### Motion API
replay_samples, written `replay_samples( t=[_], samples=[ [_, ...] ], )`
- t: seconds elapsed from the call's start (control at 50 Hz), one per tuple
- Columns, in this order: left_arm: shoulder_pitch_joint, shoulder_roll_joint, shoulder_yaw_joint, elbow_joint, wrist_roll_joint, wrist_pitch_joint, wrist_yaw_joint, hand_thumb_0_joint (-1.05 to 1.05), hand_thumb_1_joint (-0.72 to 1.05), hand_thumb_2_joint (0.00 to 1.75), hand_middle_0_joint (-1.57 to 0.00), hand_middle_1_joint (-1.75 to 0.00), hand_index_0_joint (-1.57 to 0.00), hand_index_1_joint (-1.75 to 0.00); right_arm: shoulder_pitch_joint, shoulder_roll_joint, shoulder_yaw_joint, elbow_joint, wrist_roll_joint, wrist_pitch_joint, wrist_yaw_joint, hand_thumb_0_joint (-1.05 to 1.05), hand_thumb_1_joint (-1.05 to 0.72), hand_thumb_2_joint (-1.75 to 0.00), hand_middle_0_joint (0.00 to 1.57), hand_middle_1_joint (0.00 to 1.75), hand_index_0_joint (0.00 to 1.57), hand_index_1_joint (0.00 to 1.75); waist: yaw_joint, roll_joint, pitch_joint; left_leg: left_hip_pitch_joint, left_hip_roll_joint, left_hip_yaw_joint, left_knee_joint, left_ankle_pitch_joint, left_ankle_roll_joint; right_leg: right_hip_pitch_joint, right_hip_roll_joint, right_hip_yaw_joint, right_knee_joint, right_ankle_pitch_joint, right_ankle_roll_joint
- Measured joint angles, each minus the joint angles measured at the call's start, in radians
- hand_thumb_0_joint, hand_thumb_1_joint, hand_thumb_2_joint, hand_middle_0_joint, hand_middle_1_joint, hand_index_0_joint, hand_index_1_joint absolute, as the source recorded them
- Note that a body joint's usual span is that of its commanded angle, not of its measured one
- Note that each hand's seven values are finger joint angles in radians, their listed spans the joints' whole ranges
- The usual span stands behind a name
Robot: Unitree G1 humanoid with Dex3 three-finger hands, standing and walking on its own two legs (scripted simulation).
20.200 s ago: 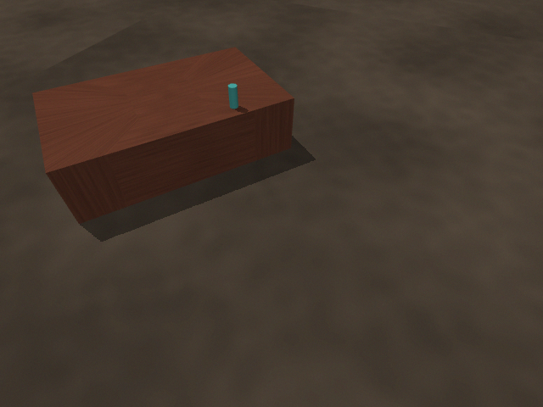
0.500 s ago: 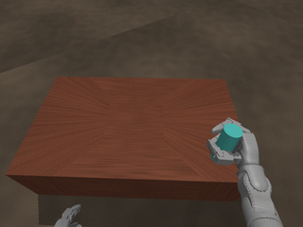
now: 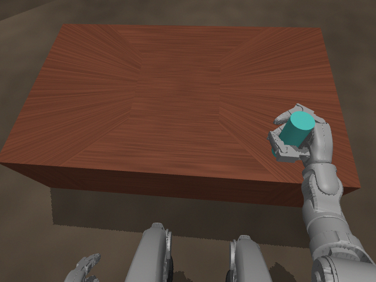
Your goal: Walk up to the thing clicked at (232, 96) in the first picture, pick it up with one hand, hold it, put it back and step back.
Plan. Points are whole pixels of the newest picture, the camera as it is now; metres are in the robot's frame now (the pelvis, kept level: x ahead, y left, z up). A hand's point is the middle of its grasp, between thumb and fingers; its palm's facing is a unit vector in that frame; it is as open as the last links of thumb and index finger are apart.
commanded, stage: crouch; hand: right
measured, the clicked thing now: (291, 137) +0.43 -0.17 +0.01
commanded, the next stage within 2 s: lower in 0.72 s
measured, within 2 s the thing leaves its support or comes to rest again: rests again in 1.90 s
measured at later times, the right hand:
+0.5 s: hand (270, 141) +0.46 -0.15 -0.07, palm faces -0.01 +1.00 -0.01, open 6.1 cm
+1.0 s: hand (265, 144) +0.47 -0.15 -0.12, palm faces +0.00 +1.00 +0.00, open 6.1 cm
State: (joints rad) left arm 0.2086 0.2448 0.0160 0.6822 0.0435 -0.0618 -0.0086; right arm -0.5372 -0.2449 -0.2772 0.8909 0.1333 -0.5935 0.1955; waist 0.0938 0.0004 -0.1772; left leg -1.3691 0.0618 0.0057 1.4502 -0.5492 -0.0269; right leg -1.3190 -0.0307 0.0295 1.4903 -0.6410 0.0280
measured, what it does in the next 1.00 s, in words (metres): lowers itself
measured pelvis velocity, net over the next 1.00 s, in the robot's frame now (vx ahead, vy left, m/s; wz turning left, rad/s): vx -0.04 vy -0.01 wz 0.00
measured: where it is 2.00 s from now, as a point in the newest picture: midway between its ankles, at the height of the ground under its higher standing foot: outside the picture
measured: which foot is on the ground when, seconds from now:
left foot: down 0.00-1.00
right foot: down 0.00-1.00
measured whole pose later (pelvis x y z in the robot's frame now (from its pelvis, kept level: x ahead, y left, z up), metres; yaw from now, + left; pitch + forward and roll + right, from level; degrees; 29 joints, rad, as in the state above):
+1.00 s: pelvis -0.04 -0.01 -0.12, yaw +0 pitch +35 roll +2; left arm 0.19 0.27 0.01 0.66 0.06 -0.03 -0.04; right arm -0.86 -0.35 -0.36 1.05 0.05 -0.51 0.14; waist 0.16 -0.03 -0.18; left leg -1.88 0.07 0.00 1.84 -0.58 -0.04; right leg -1.84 0.00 0.06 1.92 -0.69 0.02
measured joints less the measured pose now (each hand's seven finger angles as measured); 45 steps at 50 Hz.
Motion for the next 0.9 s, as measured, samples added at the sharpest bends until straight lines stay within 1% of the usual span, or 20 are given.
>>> replay_samples(
  t=[0.08, 0.14, 0.3, 0.56, 0.74, 0.9],
  samples=[
    [-0.005, -0.001, 0.001, 0.004, 0.001, 0.010, -0.015, 0.00, 0.91, 0.90, -0.20, -0.32, -0.21, -0.31, -0.050, -0.001, -0.014, 0.025, -0.010, 0.005, -0.011, 0.04, -0.05, -1.20, 1.03, 1.16, 0.98, 1.11, 0.004, -0.011, 0.003, -0.076, 0.003, 0.000, 0.059, -0.009, 0.000, -0.078, 0.004, 0.006, 0.062, -0.010, 0.000],
    [-0.009, -0.002, 0.000, 0.004, 0.004, 0.015, -0.022, 0.00, 0.91, 0.90, -0.21, -0.32, -0.21, -0.31, -0.083, -0.005, -0.030, 0.040, -0.025, 0.010, -0.020, 0.04, -0.05, -1.20, 1.03, 1.16, 0.98, 1.11, 0.010, -0.014, 0.001, -0.128, 0.004, 0.001, 0.096, -0.012, 0.000, -0.132, 0.006, 0.010, 0.102, -0.014, 0.000],
    [-0.020, 0.006, 0.004, -0.001, 0.012, 0.023, -0.028, 0.00, 0.92, 0.89, -0.20, -0.31, -0.22, -0.30, -0.162, -0.038, -0.064, 0.087, -0.053, 0.024, -0.026, 0.04, -0.05, -1.20, 1.03, 1.16, 0.98, 1.11, 0.032, -0.017, -0.011, -0.245, 0.004, 0.002, 0.186, -0.017, 0.001, -0.252, 0.009, 0.020, 0.201, -0.025, 0.002],
    [-0.013, 0.018, 0.001, -0.005, 0.014, 0.028, -0.026, 0.00, 0.93, 0.89, -0.20, -0.31, -0.22, -0.30, -0.258, -0.081, -0.074, 0.129, -0.070, 0.063, -0.035, 0.04, -0.04, -1.21, 1.03, 1.16, 0.98, 1.11, 0.051, -0.023, -0.010, -0.378, 0.007, -0.001, 0.283, -0.015, -0.003, -0.392, 0.017, 0.029, 0.309, -0.029, 0.000],
    [-0.009, 0.017, -0.004, -0.011, 0.016, 0.034, -0.025, 0.00, 0.92, 0.89, -0.20, -0.31, -0.21, -0.30, -0.289, -0.095, -0.089, 0.128, -0.082, 0.085, -0.044, 0.04, -0.04, -1.21, 1.03, 1.16, 0.98, 1.11, 0.059, -0.030, -0.005, -0.437, 0.006, -0.003, 0.335, -0.023, -0.006, -0.452, 0.018, 0.032, 0.366, -0.040, -0.002],
    [-0.013, 0.019, -0.005, -0.015, 0.015, 0.038, -0.023, 0.00, 0.92, 0.89, -0.20, -0.31, -0.21, -0.30, -0.305, -0.101, -0.088, 0.124, -0.081, 0.096, -0.052, 0.04, -0.04, -1.21, 1.03, 1.16, 0.98, 1.11, 0.060, -0.030, -0.001, -0.471, 0.008, -0.007, 0.364, -0.028, -0.011, -0.486, 0.021, 0.031, 0.398, -0.048, -0.006]
  ],
)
